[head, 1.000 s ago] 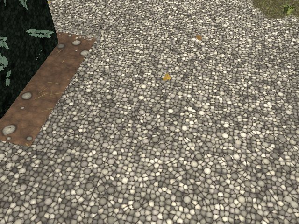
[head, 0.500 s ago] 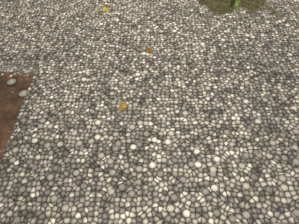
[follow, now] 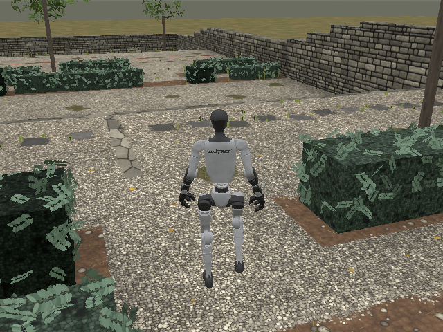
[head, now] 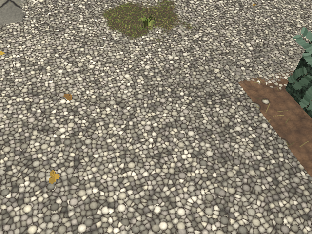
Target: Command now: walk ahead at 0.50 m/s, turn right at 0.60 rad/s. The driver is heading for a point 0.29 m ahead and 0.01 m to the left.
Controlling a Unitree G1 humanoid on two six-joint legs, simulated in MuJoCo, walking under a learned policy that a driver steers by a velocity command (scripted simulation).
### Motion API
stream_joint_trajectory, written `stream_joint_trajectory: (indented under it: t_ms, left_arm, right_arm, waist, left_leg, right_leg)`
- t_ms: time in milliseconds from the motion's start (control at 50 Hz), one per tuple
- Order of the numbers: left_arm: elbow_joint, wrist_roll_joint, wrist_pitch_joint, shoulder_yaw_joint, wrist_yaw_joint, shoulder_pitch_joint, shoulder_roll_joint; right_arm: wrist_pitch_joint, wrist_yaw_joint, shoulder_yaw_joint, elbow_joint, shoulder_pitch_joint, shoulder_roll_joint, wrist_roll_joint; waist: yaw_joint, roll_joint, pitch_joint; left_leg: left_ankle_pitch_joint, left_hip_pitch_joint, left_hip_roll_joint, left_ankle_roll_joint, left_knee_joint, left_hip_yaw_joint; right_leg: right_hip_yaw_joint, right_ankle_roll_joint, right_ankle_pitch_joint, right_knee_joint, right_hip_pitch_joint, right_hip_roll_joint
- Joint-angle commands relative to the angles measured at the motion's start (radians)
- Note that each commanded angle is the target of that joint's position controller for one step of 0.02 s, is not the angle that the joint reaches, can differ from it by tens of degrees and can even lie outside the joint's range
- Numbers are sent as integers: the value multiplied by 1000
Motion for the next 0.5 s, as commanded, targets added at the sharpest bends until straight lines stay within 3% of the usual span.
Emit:
stream_joint_trajectory:
  t_ms: [20,100,160,200,220,240,260,280,300,320,340,360,380,420,500]
  left_arm:
    - [-84,-1,-3,-8,-16,-44,6]
    - [-133,-3,-12,-27,-33,-174,-17]
    - [-149,8,-20,-33,-29,-208,-25]
    - [-131,19,-30,-27,-17,-148,-11]
    - [-102,26,-41,-19,-10,-55,6]
    - [-57,39,-55,-8,1,71,28]
    - [-37,50,-65,8,17,177,103]
    - [-56,18,-63,23,28,159,191]
    - [-49,-32,-48,21,47,213,142]
    - [-42,-37,-49,2,55,122,97]
    - [-40,-36,-47,-20,57,54,28]
    - [-37,-38,-47,-30,62,13,3]
    - [-37,-37,-45,-39,65,-20,-14]
    - [-28,-22,-54,-39,61,-26,4]
    - [3,-14,-60,-43,54,-22,1]
  right_arm:
    - [-18,2,-22,-42,7,-101,1]
    - [-14,0,-30,-27,35,-124,2]
    - [1,-5,-30,1,80,-138,5]
    - [15,-12,-34,18,94,-164,10]
    - [23,-16,-35,21,91,-174,13]
    - [29,-18,-32,19,85,-171,22]
    - [27,-15,-18,-18,108,-124,22]
    - [37,-5,17,-55,222,-10,53]
    - [58,-15,-6,-22,149,-95,31]
    - [60,-11,2,-40,85,-66,41]
    - [60,-12,7,-32,54,-59,27]
    - [71,-11,3,-24,45,-68,7]
    - [89,-7,2,-5,91,-64,-8]
    - [110,-3,1,19,132,-45,-5]
    - [133,-14,3,27,72,-26,-6]
  waist:
    - [13,146,11]
    - [-15,146,36]
    - [-26,142,49]
    - [-4,172,4]
    - [35,172,-47]
    - [96,127,-120]
    - [123,16,-246]
    - [57,-176,-443]
    - [111,5,-487]
    - [75,-39,-335]
    - [42,2,-204]
    - [13,0,-130]
    - [-21,-14,-115]
    - [-45,-9,-140]
    - [-37,-37,-112]
  left_leg:
    - [234,40,265,123,-177,-128]
    - [274,46,254,97,-171,-18]
    - [564,96,261,79,-81,25]
    - [815,151,259,61,54,39]
    - [845,156,248,50,181,47]
    - [740,94,214,23,366,77]
    - [295,-113,175,-8,628,79]
    - [-515,-392,23,-47,974,11]
    - [-411,-361,46,-44,989,-148]
    - [-358,-397,70,-42,955,-164]
    - [-309,-393,98,-43,860,-164]
    - [-269,-354,109,-45,802,-163]
    - [-232,-269,104,-52,760,-156]
    - [-187,-176,75,-55,716,-138]
    - [-138,-145,69,-54,538,-139]
  right_leg:
    - [4,15,107,-78,-97,-39]
    - [-68,1,215,-317,-16,-36]
    - [-122,-21,155,-453,72,11]
    - [-138,-48,88,-514,166,68]
    - [-127,-67,102,-575,268,98]
    - [-112,-85,247,-682,448,103]
    - [77,-122,599,-621,719,-101]
    - [466,-329,1168,-556,1008,-452]
    - [372,-313,1216,-574,921,-381]
    - [267,-290,1123,-632,800,-335]
    - [205,-236,975,-689,660,-274]
    - [164,-196,892,-731,559,-227]
    - [114,-175,854,-767,465,-196]
    - [65,-170,852,-788,396,-171]
    - [52,-158,543,-839,338,-148]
